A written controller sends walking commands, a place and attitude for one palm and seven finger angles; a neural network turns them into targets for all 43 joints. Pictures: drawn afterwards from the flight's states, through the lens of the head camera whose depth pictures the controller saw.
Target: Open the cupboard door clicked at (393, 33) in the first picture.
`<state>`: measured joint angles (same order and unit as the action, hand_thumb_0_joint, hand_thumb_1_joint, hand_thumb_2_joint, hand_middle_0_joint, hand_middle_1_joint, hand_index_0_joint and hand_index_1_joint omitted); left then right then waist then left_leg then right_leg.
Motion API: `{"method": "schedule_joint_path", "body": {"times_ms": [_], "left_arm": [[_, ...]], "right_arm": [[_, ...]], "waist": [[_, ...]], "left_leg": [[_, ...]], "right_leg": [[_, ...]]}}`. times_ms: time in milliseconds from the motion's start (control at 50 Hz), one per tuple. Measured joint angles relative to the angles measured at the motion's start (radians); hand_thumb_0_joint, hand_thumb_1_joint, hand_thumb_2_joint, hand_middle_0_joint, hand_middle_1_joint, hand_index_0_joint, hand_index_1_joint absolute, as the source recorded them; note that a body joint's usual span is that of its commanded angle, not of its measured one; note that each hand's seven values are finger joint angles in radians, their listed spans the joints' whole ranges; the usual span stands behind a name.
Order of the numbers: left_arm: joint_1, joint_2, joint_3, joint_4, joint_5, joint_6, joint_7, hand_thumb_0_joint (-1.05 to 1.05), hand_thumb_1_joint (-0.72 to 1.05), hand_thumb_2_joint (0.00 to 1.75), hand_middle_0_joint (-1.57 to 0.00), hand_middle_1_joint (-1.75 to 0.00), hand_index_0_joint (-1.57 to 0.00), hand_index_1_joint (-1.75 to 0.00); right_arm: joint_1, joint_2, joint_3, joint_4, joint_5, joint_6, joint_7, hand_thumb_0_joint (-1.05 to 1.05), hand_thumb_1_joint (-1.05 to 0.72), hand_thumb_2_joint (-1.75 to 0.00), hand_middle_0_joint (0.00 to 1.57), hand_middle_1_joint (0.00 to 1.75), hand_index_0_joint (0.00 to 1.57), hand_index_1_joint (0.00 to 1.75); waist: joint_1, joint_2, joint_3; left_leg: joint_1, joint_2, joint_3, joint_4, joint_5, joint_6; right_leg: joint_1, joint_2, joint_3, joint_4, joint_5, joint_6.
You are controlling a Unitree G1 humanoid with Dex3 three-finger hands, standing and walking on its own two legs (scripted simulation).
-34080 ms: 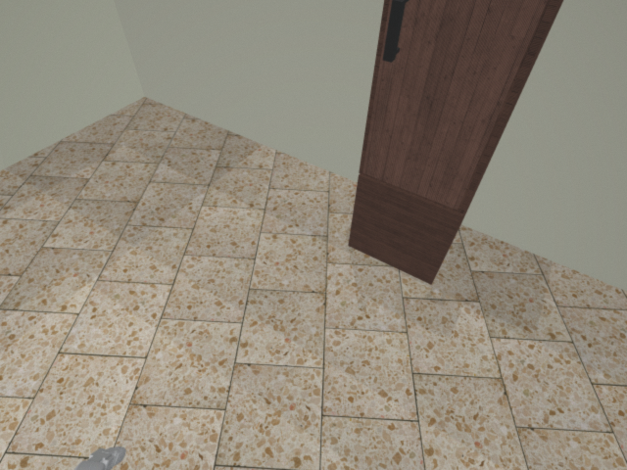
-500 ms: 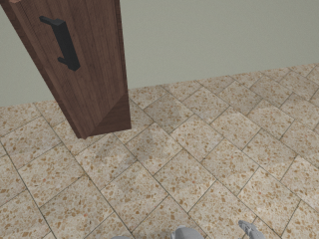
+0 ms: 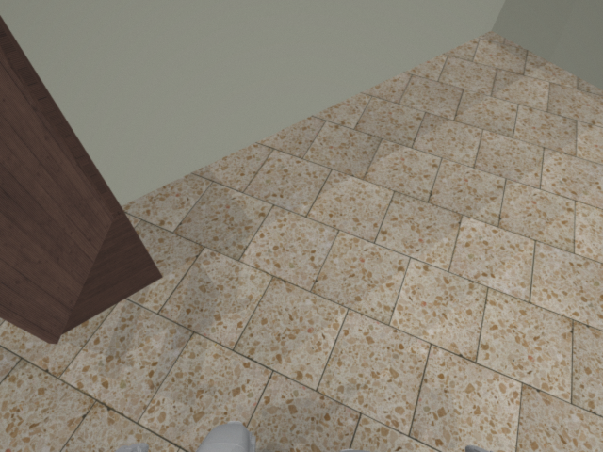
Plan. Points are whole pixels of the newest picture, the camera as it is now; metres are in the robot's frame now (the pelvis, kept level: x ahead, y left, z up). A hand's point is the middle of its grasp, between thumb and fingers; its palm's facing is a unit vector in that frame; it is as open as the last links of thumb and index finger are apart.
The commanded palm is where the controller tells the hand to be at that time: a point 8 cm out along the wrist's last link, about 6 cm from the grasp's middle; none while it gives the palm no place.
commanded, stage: walk to a spot facing it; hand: left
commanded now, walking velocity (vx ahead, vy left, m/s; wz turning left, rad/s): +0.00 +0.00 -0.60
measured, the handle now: out of the picture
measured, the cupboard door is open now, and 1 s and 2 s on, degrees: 49 49 49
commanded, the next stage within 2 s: turn to face it in 1.64 s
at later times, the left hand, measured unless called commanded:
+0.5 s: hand (223, 379) +0.23 +0.14 -0.16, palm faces -0.26 -0.93 -0.26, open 7.4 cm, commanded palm none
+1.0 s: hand (310, 263) +0.44 +0.01 -0.15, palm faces -0.52 -0.83 -0.19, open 7.4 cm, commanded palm none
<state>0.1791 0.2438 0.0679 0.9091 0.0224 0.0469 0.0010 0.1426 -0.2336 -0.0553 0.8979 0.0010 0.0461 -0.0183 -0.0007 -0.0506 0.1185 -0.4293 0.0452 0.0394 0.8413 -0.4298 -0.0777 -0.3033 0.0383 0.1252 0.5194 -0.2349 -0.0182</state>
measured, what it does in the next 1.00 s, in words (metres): walks ahead, turning right: left foot, then right foot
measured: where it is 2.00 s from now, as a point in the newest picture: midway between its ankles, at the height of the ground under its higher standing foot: (420, 323)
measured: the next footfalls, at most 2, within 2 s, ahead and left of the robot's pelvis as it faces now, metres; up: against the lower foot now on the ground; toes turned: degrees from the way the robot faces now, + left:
left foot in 0.08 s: +0.07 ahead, +0.15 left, +0.00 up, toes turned -1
right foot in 0.40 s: +0.08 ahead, -0.16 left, +0.00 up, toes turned -21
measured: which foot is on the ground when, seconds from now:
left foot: up 0.00-0.06, down 0.08-0.40, up 0.42-0.72, down 0.74-1.00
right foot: down 0.00-0.08, up 0.10-0.38, down 0.40-0.72, up 0.74-1.00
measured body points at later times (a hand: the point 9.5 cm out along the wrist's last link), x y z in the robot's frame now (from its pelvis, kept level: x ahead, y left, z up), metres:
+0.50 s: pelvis +0.07 -0.04 -0.01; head +0.10 -0.06 +0.44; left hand +0.24 +0.19 -0.14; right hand +0.00 -0.30 -0.16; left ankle +0.06 +0.12 -0.68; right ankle +0.04 -0.14 -0.74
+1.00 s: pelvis +0.25 -0.11 +0.00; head +0.28 -0.13 +0.45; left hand +0.47 +0.05 -0.14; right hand +0.12 -0.30 -0.15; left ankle +0.28 +0.04 -0.74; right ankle +0.24 -0.25 -0.70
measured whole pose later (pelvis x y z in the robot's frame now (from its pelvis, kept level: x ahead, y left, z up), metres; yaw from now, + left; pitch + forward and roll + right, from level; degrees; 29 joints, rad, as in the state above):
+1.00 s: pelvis +0.25 -0.11 +0.00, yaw -33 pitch +2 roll +0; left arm 0.14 0.22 0.09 0.94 0.03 0.01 -0.06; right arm 0.34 -0.17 -0.03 1.00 -0.04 -0.05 0.00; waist -0.01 -0.01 0.06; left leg -0.14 0.12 0.18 0.41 -0.28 -0.05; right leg -0.52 -0.07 -0.08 0.79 -0.27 -0.01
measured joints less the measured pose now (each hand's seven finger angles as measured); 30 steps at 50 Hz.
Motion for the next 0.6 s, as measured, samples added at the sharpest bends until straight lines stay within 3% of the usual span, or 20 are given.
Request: {"method": "schedule_joint_path", "body": {"times_ms": [60, 80, 140, 180, 220, 320, 400, 440, 500, 540, 600], "left_arm": [[0.006, -0.005, 0.002, 0.006, -0.004, 0.011, -0.003, 0.01, 0.91, 0.9, -0.21, -0.3, -0.2, -0.3], [0.01, -0.011, 0.002, 0.003, -0.009, 0.016, -0.005, 0.01, 0.91, 0.9, -0.21, -0.3, -0.2, -0.3], [-0.012, 0.007, 0.013, 0.005, -0.011, 0.028, -0.017, 0.01, 0.91, 0.9, -0.21, -0.3, -0.2, -0.3], [-0.021, 0.017, 0.024, 0.004, -0.003, 0.027, -0.031, 0.01, 0.91, 0.9, -0.2, -0.3, -0.2, -0.3], [-0.028, 0.018, 0.029, -0.001, 0.0, 0.026, -0.045, 0.01, 0.91, 0.9, -0.2, -0.3, -0.2, -0.3], [-0.031, 0.011, 0.025, -0.006, 0.001, 0.013, -0.068, 0.01, 0.91, 0.9, -0.2, -0.3, -0.19, -0.3], [-0.029, 0.015, 0.02, -0.008, 0.003, -0.009, -0.072, 0.01, 0.91, 0.9, -0.2, -0.3, -0.19, -0.3], [-0.035, 0.009, 0.02, -0.004, 0.001, -0.039, -0.055, 0.01, 0.91, 0.9, -0.2, -0.3, -0.2, -0.3], [-0.012, -0.012, 0.013, 0.003, -0.004, -0.054, -0.029, 0.01, 0.91, 0.9, -0.2, -0.3, -0.2, -0.3], [0.017, -0.019, 0.012, 0.016, -0.002, -0.058, -0.021, 0.01, 0.91, 0.9, -0.2, -0.3, -0.2, -0.3], [0.058, -0.022, 0.008, 0.048, 0.0, -0.061, -0.023, 0.01, 0.91, 0.9, -0.2, -0.3, -0.2, -0.3]], "right_arm": [[0.006, 0.008, 0.007, -0.009, 0.001, -0.017, -0.003, 0.01, -0.9, -0.9, 0.2, 0.3, 0.2, 0.3], [0.019, 0.001, 0.009, -0.016, -0.004, -0.028, -0.005, 0.01, -0.9, -0.9, 0.2, 0.3, 0.2, 0.3], [0.033, 0.026, 0.023, -0.009, -0.025, -0.037, -0.011, 0.0, -0.9, -0.9, 0.2, 0.3, 0.2, 0.3], [0.062, 0.04, 0.032, -0.005, -0.033, -0.041, -0.008, 0.0, -0.9, -0.9, 0.2, 0.3, 0.2, 0.3], [0.09, 0.045, 0.035, 0.003, -0.038, -0.045, -0.006, 0.0, -0.9, -0.9, 0.2, 0.3, 0.2, 0.3], [0.145, 0.031, 0.028, 0.025, -0.041, -0.054, 0.002, 0.0, -0.9, -0.9, 0.2, 0.3, 0.2, 0.3], [0.193, 0.005, 0.014, 0.041, -0.036, -0.049, 0.012, 0.0, -0.9, -0.9, 0.2, 0.3, 0.2, 0.3], [0.184, -0.011, 0.007, 0.066, -0.025, -0.027, 0.017, 0.01, -0.9, -0.9, 0.2, 0.3, 0.2, 0.3], [0.152, -0.026, -0.003, 0.084, -0.02, -0.009, 0.023, 0.01, -0.9, -0.9, 0.2, 0.3, 0.2, 0.3], [0.123, -0.024, -0.006, 0.074, -0.022, -0.013, 0.029, 0.01, -0.9, -0.9, 0.2, 0.3, 0.2, 0.3], [0.075, -0.009, -0.007, 0.039, -0.023, -0.03, 0.037, 0.01, -0.91, -0.9, 0.2, 0.3, 0.2, 0.3]], "waist": [[-0.003, -0.001, -0.019], [-0.005, 0.021, -0.035], [0.0, 0.0, -0.024], [0.003, -0.002, -0.029], [0.006, 0.009, -0.037], [-0.007, 0.053, -0.055], [-0.026, 0.072, -0.073], [-0.019, 0.076, -0.064], [-0.014, 0.08, -0.054], [-0.009, 0.064, -0.055], [-0.002, 0.033, -0.055]], "left_leg": [[0.081, -0.011, -0.002, -0.21, 0.095, 0.012], [0.102, 0.005, -0.017, -0.283, 0.146, 0.034], [0.108, 0.018, 0.013, -0.247, 0.15, 0.064], [0.138, 0.037, 0.029, -0.279, 0.146, 0.06], [0.17, 0.057, 0.045, -0.325, 0.158, 0.05], [0.232, 0.108, 0.11, -0.372, 0.15, 0.026], [0.235, 0.146, 0.157, -0.269, 0.06, 0.0], [0.156, 0.132, 0.102, -0.035, -0.079, 0.008], [0.019, 0.088, 0.031, 0.213, -0.069, 0.014], [-0.039, 0.075, 0.028, 0.216, -0.012, 0.009], [-0.073, 0.063, 0.029, 0.082, 0.072, 0.002]], "right_leg": [[-0.016, 0.023, 0.027, 0.036, -0.02, 0.016], [-0.038, 0.041, 0.018, 0.071, -0.049, 0.017], [-0.126, 0.022, -0.039, 0.34, -0.241, 0.034], [-0.166, -0.001, -0.09, 0.466, -0.242, 0.044], [-0.181, -0.03, -0.132, 0.497, -0.212, 0.052], [-0.131, -0.077, -0.194, 0.297, -0.191, 0.049], [-0.019, -0.073, -0.222, 0.06, -0.15, 0.016], [-0.034, -0.063, -0.206, 0.091, -0.04, -0.007], [0.008, -0.049, -0.191, 0.068, -0.068, -0.017], [0.047, -0.045, -0.167, 0.011, -0.058, -0.014], [0.094, -0.041, -0.125, -0.059, -0.04, -0.011]]}}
